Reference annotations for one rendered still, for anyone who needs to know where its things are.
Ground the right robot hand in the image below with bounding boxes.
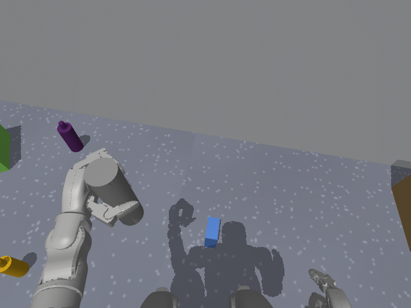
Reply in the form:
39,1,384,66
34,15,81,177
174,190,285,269
305,269,352,308

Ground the left robot arm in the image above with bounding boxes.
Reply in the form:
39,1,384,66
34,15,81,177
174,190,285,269
30,212,92,308

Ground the left robot hand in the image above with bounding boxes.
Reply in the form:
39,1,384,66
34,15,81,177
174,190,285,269
62,148,139,228

